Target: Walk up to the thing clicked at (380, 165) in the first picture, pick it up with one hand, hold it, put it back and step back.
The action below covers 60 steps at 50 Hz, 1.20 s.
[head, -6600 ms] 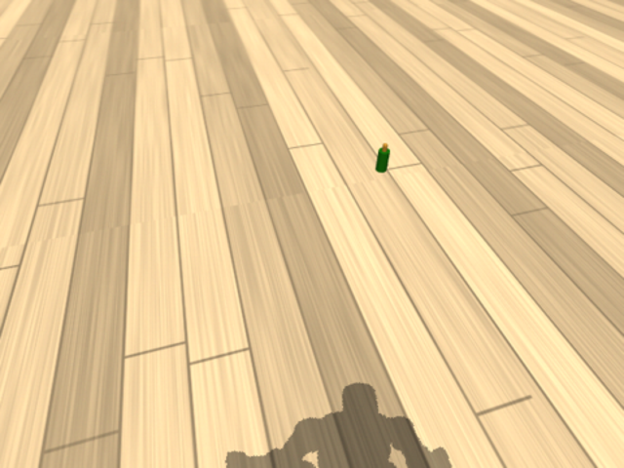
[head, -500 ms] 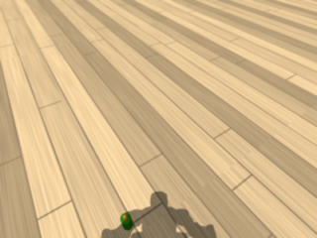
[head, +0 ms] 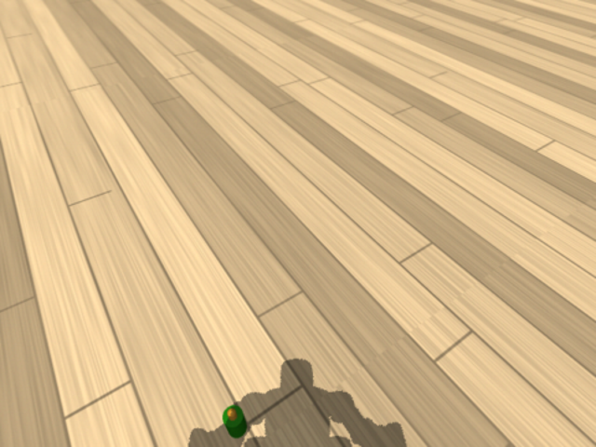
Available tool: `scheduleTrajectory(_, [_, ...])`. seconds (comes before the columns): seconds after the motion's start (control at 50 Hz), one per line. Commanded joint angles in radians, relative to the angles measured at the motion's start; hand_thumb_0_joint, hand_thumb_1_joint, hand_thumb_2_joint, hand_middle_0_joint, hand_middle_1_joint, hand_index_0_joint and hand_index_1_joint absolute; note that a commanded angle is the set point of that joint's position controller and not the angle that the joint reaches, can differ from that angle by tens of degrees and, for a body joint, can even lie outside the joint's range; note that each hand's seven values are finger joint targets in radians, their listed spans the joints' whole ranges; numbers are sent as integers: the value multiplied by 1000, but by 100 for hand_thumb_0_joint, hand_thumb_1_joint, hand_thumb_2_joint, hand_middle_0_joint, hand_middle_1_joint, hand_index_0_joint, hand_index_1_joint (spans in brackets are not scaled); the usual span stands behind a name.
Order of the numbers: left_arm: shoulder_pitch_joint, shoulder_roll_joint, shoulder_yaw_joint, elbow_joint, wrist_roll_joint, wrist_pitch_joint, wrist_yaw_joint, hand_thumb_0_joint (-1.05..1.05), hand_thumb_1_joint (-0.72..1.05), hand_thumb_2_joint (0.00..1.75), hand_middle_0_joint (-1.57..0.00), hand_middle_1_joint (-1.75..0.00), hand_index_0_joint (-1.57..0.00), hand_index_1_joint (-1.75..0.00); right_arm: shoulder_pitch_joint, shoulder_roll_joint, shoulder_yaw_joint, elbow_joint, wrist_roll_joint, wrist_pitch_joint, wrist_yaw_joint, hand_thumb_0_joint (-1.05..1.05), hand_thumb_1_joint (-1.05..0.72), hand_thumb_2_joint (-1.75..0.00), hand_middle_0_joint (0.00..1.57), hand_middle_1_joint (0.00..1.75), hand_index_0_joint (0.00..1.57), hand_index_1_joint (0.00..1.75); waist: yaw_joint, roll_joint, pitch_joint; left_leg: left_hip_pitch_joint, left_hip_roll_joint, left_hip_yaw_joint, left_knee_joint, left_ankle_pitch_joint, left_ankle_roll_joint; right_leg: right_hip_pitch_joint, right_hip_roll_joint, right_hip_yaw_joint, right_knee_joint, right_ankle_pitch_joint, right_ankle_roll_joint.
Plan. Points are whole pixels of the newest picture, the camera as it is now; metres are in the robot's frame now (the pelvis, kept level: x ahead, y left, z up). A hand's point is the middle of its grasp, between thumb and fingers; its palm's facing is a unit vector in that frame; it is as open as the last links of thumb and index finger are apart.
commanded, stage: stand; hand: left
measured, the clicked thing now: (234, 419) +0.38 +0.18 -0.70
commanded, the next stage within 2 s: go down in 1.76 s
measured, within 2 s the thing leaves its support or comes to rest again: neither
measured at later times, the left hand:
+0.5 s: hand out of the picture +0.08 +0.25 -0.16, palm faces -0.02 -0.94 -0.33, open 7.4 cm
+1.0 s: hand out of the picture +0.08 +0.25 -0.16, palm faces -0.02 -0.94 -0.34, open 7.4 cm
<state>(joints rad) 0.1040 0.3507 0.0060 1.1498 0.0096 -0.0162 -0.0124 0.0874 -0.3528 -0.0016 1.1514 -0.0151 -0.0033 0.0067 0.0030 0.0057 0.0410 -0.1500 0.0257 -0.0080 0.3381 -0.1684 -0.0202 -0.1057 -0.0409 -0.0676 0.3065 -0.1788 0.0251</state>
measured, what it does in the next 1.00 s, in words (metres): stands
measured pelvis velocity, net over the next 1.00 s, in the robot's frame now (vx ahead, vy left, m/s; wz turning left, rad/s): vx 0.01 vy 0.00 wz -0.01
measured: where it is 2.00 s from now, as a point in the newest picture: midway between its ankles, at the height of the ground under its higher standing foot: outside the picture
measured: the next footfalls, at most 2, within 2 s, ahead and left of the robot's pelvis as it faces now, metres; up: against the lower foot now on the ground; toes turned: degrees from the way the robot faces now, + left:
none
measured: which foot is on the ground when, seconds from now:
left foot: down 0.00-1.00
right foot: down 0.00-1.00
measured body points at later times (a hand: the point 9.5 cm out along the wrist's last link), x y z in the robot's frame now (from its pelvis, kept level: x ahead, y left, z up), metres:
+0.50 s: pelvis +0.01 +0.00 +0.00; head +0.02 +0.00 +0.45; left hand +0.08 +0.30 -0.13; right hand +0.09 -0.30 -0.13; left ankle +0.01 +0.13 -0.75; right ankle -0.01 -0.13 -0.75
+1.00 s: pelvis +0.01 +0.00 +0.00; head +0.02 +0.00 +0.45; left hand +0.08 +0.30 -0.13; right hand +0.09 -0.30 -0.13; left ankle +0.01 +0.13 -0.75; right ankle -0.01 -0.13 -0.75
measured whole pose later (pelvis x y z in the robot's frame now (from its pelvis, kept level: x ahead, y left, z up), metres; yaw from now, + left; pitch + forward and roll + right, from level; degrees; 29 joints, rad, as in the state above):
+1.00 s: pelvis +0.01 +0.00 +0.00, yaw +0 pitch -1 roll +0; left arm 0.11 0.35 0.01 1.13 0.01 -0.01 -0.01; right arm 0.09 -0.35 0.00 1.13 -0.01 -0.01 0.00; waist 0.01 0.01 0.04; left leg -0.12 0.03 0.00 0.32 -0.18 -0.02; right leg -0.08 -0.04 -0.06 0.30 -0.19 0.02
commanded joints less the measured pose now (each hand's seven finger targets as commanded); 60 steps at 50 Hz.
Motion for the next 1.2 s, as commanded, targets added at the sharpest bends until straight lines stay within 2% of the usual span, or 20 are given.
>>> scheduleTrajectory(0.0, [-41,208,37,-58,2,-15,18,0,90,90,-20,-30,-20,-30,-43,-213,-33,-65,4,-25,-12,0,-90,-90,20,30,20,30,-3,4,-101,16,116,-83,-46,191,32,58,-121,92,-37,151,-29])
scheduleTrajectory(0.04, [-26,207,38,-58,1,-16,19,0,90,90,-20,-30,-20,-30,-46,-216,-35,-68,6,-27,-13,0,-90,-90,20,30,20,30,2,4,-122,45,118,-77,-35,250,34,63,-121,86,-30,202,-28])
scheduleTrajectory(0.08, [-33,212,40,-58,-1,-14,20,0,90,90,-20,-30,-20,-30,-45,-211,-34,-68,6,-28,-14,0,-90,-90,20,30,20,30,1,1,-108,44,116,-77,-40,253,29,58,-116,80,-27,194,-27])
scheduleTrajectory(0.16, [-39,205,37,-64,1,-14,19,0,90,90,-20,-30,-20,-30,-41,-213,-34,-69,5,-25,-15,0,-90,-90,20,30,20,30,-1,-2,-88,32,115,-75,-41,224,31,49,-116,80,-40,167,-27])
scheduleTrajectory(0.28, [-37,211,39,-60,4,-13,19,0,90,90,-20,-30,-20,-30,-45,-212,-34,-73,7,-22,-13,0,-90,-90,20,30,20,30,-4,-3,-54,24,108,-80,-64,127,27,18,-110,85,-57,76,-27])
scheduleTrajectory(0.46, [-35,212,41,-65,1,-13,18,0,90,90,-20,-30,-20,-30,-39,-209,-32,-78,7,-25,-13,0,-90,-90,20,30,20,30,-3,4,-75,30,107,-78,-61,167,26,43,-113,85,-47,119,-29])
scheduleTrajectory(0.54, [-27,210,39,-69,3,-13,19,0,90,90,-20,-30,-20,-30,-38,-209,-31,-78,7,-25,-14,0,-90,-90,20,30,20,30,-1,4,-91,52,114,-77,-50,217,29,42,-113,82,-41,155,-31])
scheduleTrajectory(0.6, [-29,210,40,-69,4,-11,18,0,90,90,-20,-30,-20,-30,-36,-209,-29,-77,7,-25,-16,0,-90,-90,20,30,20,30,-2,7,-80,36,111,-74,-55,176,28,43,-115,89,-43,140,-31])
scheduleTrajectory(0.72, [-21,208,38,-67,0,-12,19,0,90,90,-20,-30,-20,-30,-33,-209,-28,-77,6,-26,-16,0,-90,-90,20,30,20,30,0,-4,-84,52,112,-74,-51,221,29,43,-115,86,-36,162,-29])
scheduleTrajectory(0.8, [-21,209,38,-67,3,-10,20,0,90,90,-20,-30,-20,-30,-27,-209,-29,-77,6,-25,-16,0,-90,-90,20,30,20,30,-2,-4,-71,42,109,-72,-54,190,28,36,-114,87,-47,140,-31])
scheduleTrajectory(0.96, [-22,210,40,-73,2,-12,19,0,90,90,-20,-30,-20,-30,-25,-212,-30,-85,5,-25,-16,0,-90,-90,20,30,20,30,-1,3,-78,50,111,-66,-49,201,34,44,-118,90,-42,164,-33])
scheduleTrajectory(1.08, [-20,213,39,-72,1,-11,20,0,90,90,-20,-30,-20,-30,-25,-208,-28,-87,7,-24,-16,0,-90,-90,20,30,20,30,1,-4,-63,44,111,-73,-59,185,30,34,-111,85,-44,127,-29])
scheduleTrajectory(1.18, [-14,211,40,-72,2,-10,18,0,90,90,-20,-30,-20,-30,-19,-207,-28,-87,7,-26,-15,0,-90,-90,20,30,20,30,-1,-3,-68,48,108,-67,-57,172,32,39,-116,92,-44,140,-32])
